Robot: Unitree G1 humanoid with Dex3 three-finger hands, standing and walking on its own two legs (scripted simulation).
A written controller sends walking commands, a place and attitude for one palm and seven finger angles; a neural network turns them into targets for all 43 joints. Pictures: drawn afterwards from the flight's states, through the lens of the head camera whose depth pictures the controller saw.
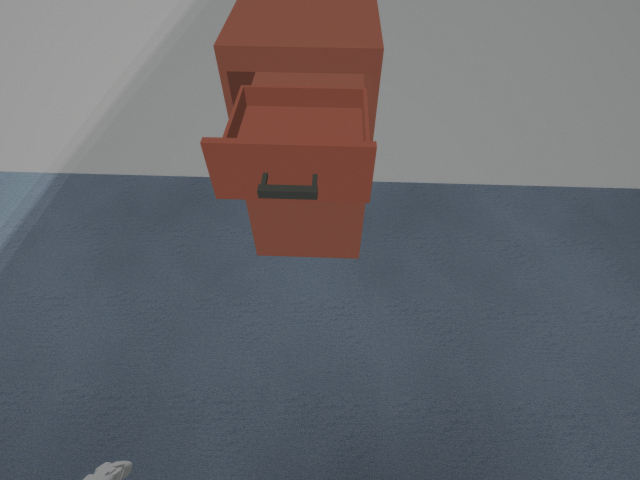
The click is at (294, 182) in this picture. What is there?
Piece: drawer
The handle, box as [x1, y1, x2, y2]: [257, 173, 317, 199]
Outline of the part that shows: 257,189 258,197 316,199 316,174 313,174 312,185 307,186 270,185 266,183 267,173 263,173 261,183 258,185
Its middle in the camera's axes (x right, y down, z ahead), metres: -0.07 -0.11 +0.83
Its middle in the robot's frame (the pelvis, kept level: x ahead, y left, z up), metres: +0.69 +0.11 -0.09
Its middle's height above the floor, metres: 0.69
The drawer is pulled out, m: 0.30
